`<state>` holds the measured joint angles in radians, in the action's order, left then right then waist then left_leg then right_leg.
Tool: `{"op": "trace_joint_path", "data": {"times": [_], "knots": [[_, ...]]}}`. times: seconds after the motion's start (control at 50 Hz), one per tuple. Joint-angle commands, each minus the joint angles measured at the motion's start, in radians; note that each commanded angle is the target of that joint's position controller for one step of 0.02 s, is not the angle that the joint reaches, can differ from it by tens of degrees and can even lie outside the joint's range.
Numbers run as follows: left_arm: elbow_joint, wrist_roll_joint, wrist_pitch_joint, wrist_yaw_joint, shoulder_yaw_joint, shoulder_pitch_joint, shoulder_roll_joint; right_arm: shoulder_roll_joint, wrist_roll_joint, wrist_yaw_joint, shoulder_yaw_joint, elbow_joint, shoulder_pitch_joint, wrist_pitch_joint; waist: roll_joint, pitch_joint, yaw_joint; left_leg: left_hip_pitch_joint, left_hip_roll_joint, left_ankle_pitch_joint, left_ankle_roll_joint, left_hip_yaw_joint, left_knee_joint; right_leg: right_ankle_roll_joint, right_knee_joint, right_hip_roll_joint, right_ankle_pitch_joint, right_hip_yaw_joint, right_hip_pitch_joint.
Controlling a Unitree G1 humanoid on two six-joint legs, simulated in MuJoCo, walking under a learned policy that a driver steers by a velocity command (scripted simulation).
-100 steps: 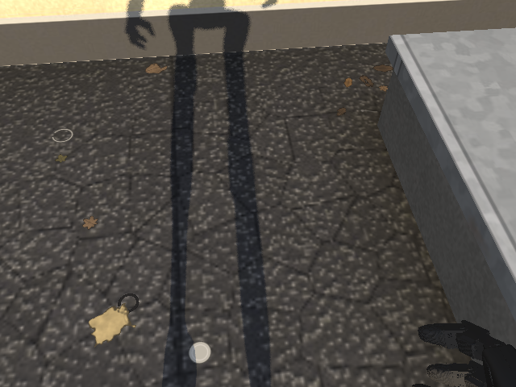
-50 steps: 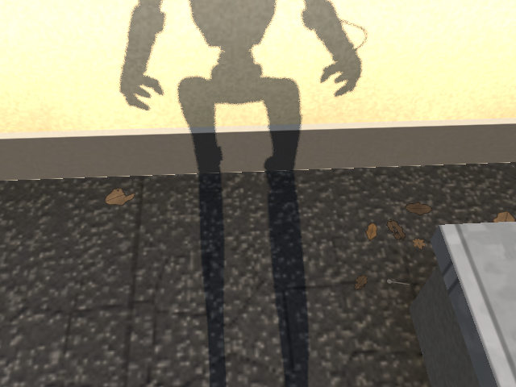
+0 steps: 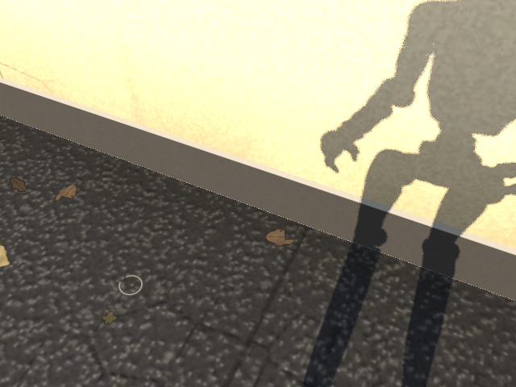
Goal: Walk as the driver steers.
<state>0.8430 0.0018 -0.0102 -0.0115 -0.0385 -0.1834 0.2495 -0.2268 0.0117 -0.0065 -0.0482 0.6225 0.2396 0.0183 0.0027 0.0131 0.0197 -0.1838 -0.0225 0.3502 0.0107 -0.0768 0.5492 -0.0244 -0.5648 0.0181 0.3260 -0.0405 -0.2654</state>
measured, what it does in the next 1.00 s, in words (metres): walks ahead: right foot, then left foot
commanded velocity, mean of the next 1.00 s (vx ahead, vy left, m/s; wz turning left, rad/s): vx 0.64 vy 0.00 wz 0.01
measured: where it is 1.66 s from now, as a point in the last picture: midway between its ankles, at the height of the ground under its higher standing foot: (296, 349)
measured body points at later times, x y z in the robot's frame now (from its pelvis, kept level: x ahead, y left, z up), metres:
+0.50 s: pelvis +0.20 -0.08 +0.01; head +0.21 -0.10 +0.46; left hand +0.17 +0.20 -0.10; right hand +0.37 -0.34 -0.09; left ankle +0.29 +0.07 -0.66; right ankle +0.12 -0.16 -0.73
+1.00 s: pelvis +0.53 -0.04 +0.01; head +0.58 -0.04 +0.46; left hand +0.70 +0.21 -0.10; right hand +0.64 -0.30 -0.12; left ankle +0.57 +0.03 -0.73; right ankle +0.64 -0.19 -0.69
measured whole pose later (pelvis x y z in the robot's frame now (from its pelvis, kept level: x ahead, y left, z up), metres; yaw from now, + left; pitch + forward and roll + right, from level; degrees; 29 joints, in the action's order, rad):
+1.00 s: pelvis +0.53 -0.04 +0.01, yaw +2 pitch +1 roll +1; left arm 0.87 -0.02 -0.12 -0.04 0.02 -0.04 0.27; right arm -0.25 0.00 0.00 -0.02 0.90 0.16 -0.11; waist 0.02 0.09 -0.03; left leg -0.21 -0.07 0.08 0.10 0.08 0.29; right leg -0.06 -0.80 0.06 0.24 -0.04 -0.57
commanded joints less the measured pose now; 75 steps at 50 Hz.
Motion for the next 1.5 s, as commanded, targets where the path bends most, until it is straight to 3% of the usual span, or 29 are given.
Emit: {"op": "trace_joint_path", "data": {"times": [0.02, 0.08, 0.16, 0.18, 0.24, 0.26, 0.28, 0.3, 0.34, 0.38, 0.52, 0.64, 0.68, 0.72, 0.74, 0.76, 0.78, 0.8, 0.84, 0.92, 0.98, 1.04, 1.1, 1.12, 1.16, 1.18, 1.2, 1.3, 1.5], "knots": [[-0.110, 0.043, -0.035, 0.007, -0.034, 0.140, 0.113, -0.240, -0.024, -0.009, -0.071, -0.035, 0.127, -0.028, -0.239, 0.137, -0.088, -0.051, 0.283, 0.625, 0.203, -0.468, -0.413, 0.052, -0.230, -0.035, 0.156, 0.065, -0.271], [-0.132, 0.052, -0.087, 0.023, -0.041, 0.164, 0.123, -0.190, -0.035, -0.016, -0.056, -0.013, 0.132, -0.090, -0.177, 0.164, -0.070, 0.150, 0.364, 0.375, 0.241, -0.534, -0.422, 0.120, -0.360, 0.086, 0.109, -0.053, -0.553], [-0.095, 0.028, -0.104, 0.062, -0.023, 0.122, 0.091, -0.208, -0.041, 0.007, -0.069, -0.040, 0.070, -0.086, -0.149, 0.036, -0.049, 0.033, 0.222, 0.115, 0.160, -0.228, -0.374, 0.091, -0.112, 0.039, -0.025, 0.057, -0.235], [-0.105, -0.054, -0.058, 0.085, -0.026, 0.130, 0.096, -0.249, 0.035, 0.025, -0.078, 0.017, 0.094, -0.073, -0.139, -0.001, -0.048, -0.037, 0.165, 0.149, 0.153, -0.149, -0.383, 0.059, -0.072, -0.024, -0.043, 0.144, -0.091], [-0.018, -0.043, -0.027, 0.064, -0.050, -0.181, 0.151, -0.198, 0.026, 0.029, -0.064, 0.031, 0.040, -0.072, -0.047, -0.006, 0.113, -0.315, 0.119, 0.106, 0.131, -0.086, -0.153, 0.047, -0.016, -0.067, -0.025, 0.177, 0.334], [0.030, -0.052, -0.041, 0.041, -0.074, -0.395, 0.246, -0.128, 0.037, 0.022, -0.043, 0.013, -0.025, -0.076, 0.176, -0.030, 0.232, -0.462, 0.019, 0.008, 0.092, 0.020, 0.263, 0.083, 0.130, 0.098, 0.238, -0.065, 0.471], [0.020, -0.055, -0.061, 0.028, -0.084, -0.453, 0.357, -0.027, 0.023, 0.011, -0.015, -0.061, -0.082, -0.088, 0.423, -0.047, 0.225, -0.684, -0.116, 0.234, 0.070, -0.025, 0.594, 0.148, 0.407, 0.339, 0.670, -0.617, 0.454], [-0.017, -0.046, -0.053, 0.022, -0.074, -0.281, 0.316, -0.076, 0.020, 0.010, -0.020, -0.055, -0.036, -0.085, 0.237, 0.003, 0.111, -0.758, -0.061, 0.104, 0.087, -0.133, 0.715, 0.211, 0.458, 0.392, 0.719, -0.782, 0.355], [-0.057, -0.028, -0.058, 0.024, -0.054, -0.114, 0.228, -0.155, 0.032, 0.035, -0.033, 0.000, 0.005, -0.079, 0.068, 0.021, 0.001, -0.652, 0.077, -0.076, 0.071, -0.057, 0.624, 0.180, 0.391, 0.308, 0.489, -0.512, 0.216], [-0.052, -0.029, -0.076, 0.017, -0.044, -0.106, 0.211, -0.155, 0.063, 0.061, -0.027, 0.030, 0.002, -0.067, 0.077, 0.008, -0.011, -0.561, 0.105, -0.142, 0.025, 0.011, 0.552, 0.177, 0.451, 0.232, 0.396, -0.381, 0.163], [0.048, -0.001, -0.117, 0.029, -0.057, -0.258, 0.203, -0.146, 0.038, 0.077, -0.012, -0.012, -0.246, -0.044, 0.063, 0.115, 0.034, -0.640, 0.099, -0.368, -0.016, 0.092, 0.282, 0.198, 0.568, 0.179, 0.022, -0.134, 0.249], [0.106, 0.001, -0.129, 0.024, -0.036, -0.303, 0.146, -0.103, 0.041, 0.088, 0.015, -0.048, -0.418, -0.064, 0.071, 0.176, 0.036, -0.496, 0.053, -0.427, 0.082, 0.186, 0.005, 0.174, 0.623, 0.188, -0.496, 0.011, 0.342], [0.113, -0.007, -0.131, 0.019, -0.045, -0.294, 0.204, -0.106, 0.051, 0.074, 0.020, -0.015, -0.343, -0.079, 0.150, 0.067, -0.007, -0.318, -0.037, -0.356, 0.110, 0.228, -0.035, 0.138, 0.403, 0.169, -1.124, 0.072, 0.389], [0.113, -0.008, -0.115, 0.000, -0.042, -0.286, 0.206, -0.161, 0.057, 0.051, 0.007, 0.096, -0.067, -0.102, 0.151, -0.111, -0.105, -0.040, -0.083, -0.337, 0.146, 0.216, -0.084, 0.116, 0.008, 0.162, -1.342, 0.064, 0.388], [0.108, -0.004, -0.114, -0.006, -0.034, -0.245, 0.189, -0.193, 0.064, 0.032, -0.004, 0.160, 0.111, -0.115, 0.149, -0.193, -0.197, 0.200, -0.001, -0.455, 0.168, 0.144, -0.137, 0.100, -0.228, 0.127, -1.171, 0.074, 0.261], [0.066, -0.038, -0.106, 0.005, 0.013, -0.349, 0.082, -0.326, -0.016, 0.009, -0.053, 0.133, 0.148, -0.142, -0.220, -0.425, -0.121, 0.839, 0.307, -0.840, 0.242, -0.247, 0.054, 0.036, -0.620, 0.015, -0.309, 0.011, -0.300], [0.129, -0.013, -0.136, 0.010, 0.040, -0.391, 0.066, -0.264, -0.003, 0.002, -0.042, 0.158, 0.205, -0.155, -0.267, -0.659, -0.176, 0.979, 0.447, -1.010, 0.375, -0.557, -0.025, 0.031, -0.918, -0.112, 0.258, -0.126, -0.460], [0.113, 0.020, -0.147, 0.006, 0.009, -0.260, 0.178, -0.255, 0.013, -0.006, -0.042, 0.160, 0.141, -0.159, -0.156, -0.539, -0.178, 0.808, 0.376, -1.059, 0.355, -0.396, -0.075, 0.048, -0.949, -0.040, 0.185, -0.165, -0.467], [0.076, -0.009, -0.144, -0.013, 0.025, -0.119, 0.144, -0.166, 0.009, -0.011, -0.007, 0.162, -0.080, -0.183, 0.053, -0.246, -0.058, 0.321, 0.324, -1.179, 0.300, -0.200, -0.204, 0.008, -0.811, 0.067, 0.040, -0.063, -0.362], [0.066, -0.018, -0.109, -0.025, 0.046, -0.161, 0.038, -0.145, -0.011, 0.015, 0.011, 0.189, -0.271, -0.185, -0.042, -0.101, 0.099, -0.160, 0.183, -1.254, 0.239, 0.087, -0.282, -0.027, -0.423, 0.050, 0.031, 0.023, -0.049], [0.058, -0.031, -0.094, -0.028, 0.066, -0.064, 0.016, -0.184, -0.009, -0.003, -0.006, 0.155, -0.274, -0.150, -0.057, -0.173, 0.052, -0.090, 0.179, -1.173, 0.243, 0.137, -0.266, -0.043, -0.176, 0.006, -0.164, 0.065, 0.017], [0.056, -0.028, -0.070, -0.025, 0.046, 0.006, 0.081, -0.171, -0.007, -0.004, -0.008, 0.148, -0.254, -0.117, -0.097, -0.168, 0.032, -0.088, 0.195, -0.843, 0.212, 0.122, -0.232, -0.016, -0.108, 0.018, -0.318, 0.023, 0.061], [0.076, -0.039, -0.090, -0.032, 0.051, 0.091, 0.072, -0.076, -0.024, 0.002, 0.025, 0.155, -0.271, -0.075, -0.088, -0.123, 0.041, -0.064, 0.168, -0.607, 0.145, 0.092, -0.159, 0.012, 0.094, 0.043, -0.401, -0.013, 0.098], [0.080, -0.060, -0.100, -0.033, 0.051, 0.115, 0.097, -0.055, -0.020, 0.007, 0.035, 0.167, -0.236, -0.075, -0.044, -0.112, 0.028, -0.058, 0.138, -0.440, 0.092, 0.079, -0.129, 0.030, 0.161, 0.087, -0.531, -0.081, 0.130], [0.077, -0.069, -0.103, -0.029, 0.041, 0.223, 0.162, -0.053, 0.015, -0.009, 0.036, 0.201, -0.028, -0.062, 0.169, -0.071, -0.126, -0.037, 0.097, -0.025, 0.020, 0.043, -0.163, 0.164, 0.160, 0.222, -0.704, -0.213, 0.073], [0.099, -0.011, -0.069, -0.034, 0.078, 0.095, 0.005, -0.111, -0.012, -0.021, 0.030, 0.315, 0.078, -0.057, 0.143, -0.053, -0.075, 0.090, 0.097, -0.018, 0.009, 0.078, -0.144, 0.141, 0.235, 0.229, -0.619, -0.242, -0.006], [0.112, 0.009, -0.058, -0.033, 0.082, 0.084, 0.005, -0.120, -0.015, -0.026, 0.025, 0.292, 0.018, -0.049, 0.153, -0.041, -0.066, 0.121, 0.105, -0.089, 0.004, 0.064, -0.155, 0.100, 0.236, 0.183, -0.524, -0.220, -0.017], [0.133, -0.008, -0.055, -0.044, 0.052, 0.074, 0.064, -0.115, -0.026, -0.028, 0.038, 0.299, -0.148, -0.056, 0.026, -0.061, -0.010, 0.106, 0.146, -0.185, 0.011, 0.041, -0.199, 0.060, 0.211, 0.096, -0.310, -0.158, 0.054], [0.154, -0.016, -0.053, -0.053, 0.049, 0.035, 0.031, -0.091, -0.005, -0.052, 0.045, 0.309, -0.140, -0.043, 0.012, -0.103, -0.023, 0.107, 0.166, -0.208, 0.027, 0.050, -0.155, 0.087, 0.177, 0.115, -0.582, -0.172, 0.130]]}}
